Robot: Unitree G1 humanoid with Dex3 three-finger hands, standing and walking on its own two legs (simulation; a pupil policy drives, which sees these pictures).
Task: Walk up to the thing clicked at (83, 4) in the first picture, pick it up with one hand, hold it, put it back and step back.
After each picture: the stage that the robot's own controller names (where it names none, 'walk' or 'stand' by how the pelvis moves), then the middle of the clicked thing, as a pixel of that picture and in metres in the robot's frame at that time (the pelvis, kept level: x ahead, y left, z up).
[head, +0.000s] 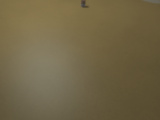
stand; (83, 2) +2.24 -0.04 -0.72
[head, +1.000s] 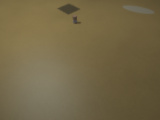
walk; (74, 19) +2.10 +0.22 -0.71
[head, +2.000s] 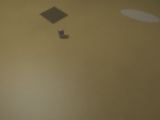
walk; (61, 32) +1.46 +0.33 -0.72
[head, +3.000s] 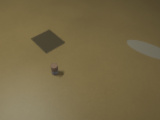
walk; (54, 69) +0.95 +0.29 -0.71
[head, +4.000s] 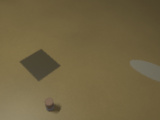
walk; (49, 104) +0.59 +0.21 -0.70
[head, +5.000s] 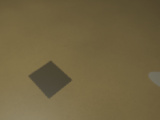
stand; out of the picture +0.40 +0.15 -0.70
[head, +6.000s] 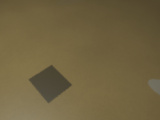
stand; out of the picture +0.38 +0.15 -0.72
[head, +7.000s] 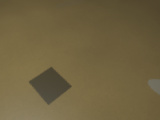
stand; out of the picture +0.38 +0.17 -0.73
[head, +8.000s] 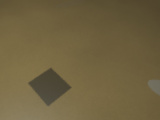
stand; out of the picture +0.37 +0.17 -0.73
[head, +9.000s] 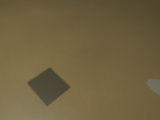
stand; out of the picture +0.37 +0.17 -0.73
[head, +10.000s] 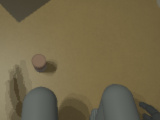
go down; (39, 63) +0.46 +0.16 -0.39
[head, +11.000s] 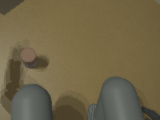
go down; (29, 58) +0.47 +0.18 -0.32
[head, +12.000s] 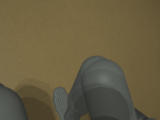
close in; out of the picture +0.46 +0.23 -0.23
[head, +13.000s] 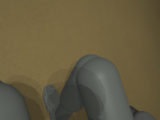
close; out of the picture +0.45 +0.23 -0.24
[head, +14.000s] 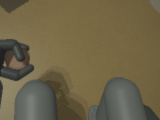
lift; (18, 63) +0.37 +0.22 -0.10
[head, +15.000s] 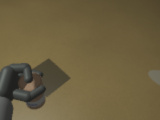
hold; (33, 91) +0.32 +0.17 +0.03
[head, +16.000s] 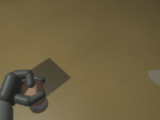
hold; (35, 96) +0.31 +0.17 -0.01
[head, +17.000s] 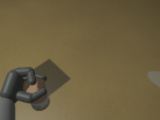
hold; (37, 94) +0.32 +0.16 -0.01
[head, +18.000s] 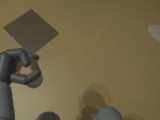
crouch; (30, 73) +0.39 +0.16 -0.08
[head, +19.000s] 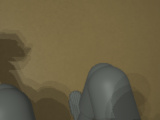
lower; out of the picture +0.47 +0.21 -0.18
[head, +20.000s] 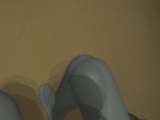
lower; out of the picture +0.44 +0.25 -0.25
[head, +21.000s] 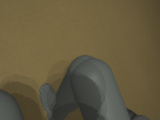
lower; out of the picture +0.44 +0.25 -0.26
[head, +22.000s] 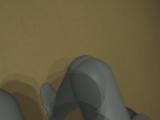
lower; out of the picture +0.44 +0.25 -0.26
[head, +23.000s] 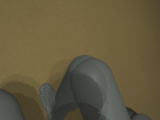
lower; out of the picture +0.44 +0.25 -0.26
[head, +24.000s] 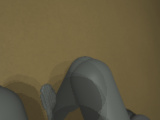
open; out of the picture +0.44 +0.24 -0.26
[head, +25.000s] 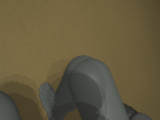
stand; out of the picture +0.44 +0.27 -0.25
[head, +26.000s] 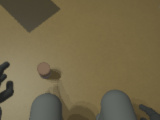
walk; (44, 71) +0.46 +0.17 -0.42
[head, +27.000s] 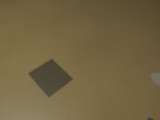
stand; out of the picture +0.40 +0.15 -0.66
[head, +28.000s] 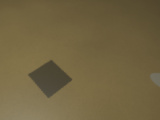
stand; out of the picture +0.40 +0.16 -0.67
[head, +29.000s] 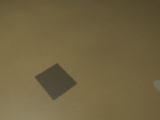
stand; out of the picture +0.40 +0.14 -0.71
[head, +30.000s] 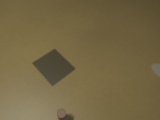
walk; (62, 115) +0.43 +0.13 -0.70
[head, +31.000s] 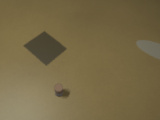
walk; (58, 90) +0.57 +0.13 -0.70
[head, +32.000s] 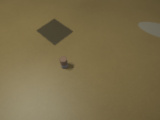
walk; (64, 62) +0.88 +0.23 -0.70
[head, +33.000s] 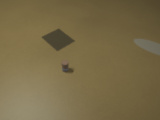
stand; (65, 66) +1.02 +0.15 -0.71
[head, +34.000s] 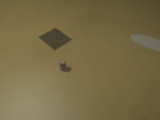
stand; (62, 65) +1.03 +0.18 -0.73
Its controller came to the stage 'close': yes
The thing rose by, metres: 0.70
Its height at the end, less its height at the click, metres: +0.00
